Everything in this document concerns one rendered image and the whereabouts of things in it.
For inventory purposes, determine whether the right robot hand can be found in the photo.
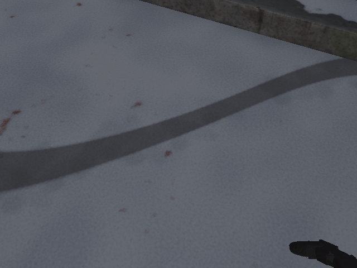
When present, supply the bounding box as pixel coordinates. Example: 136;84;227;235
289;240;357;268

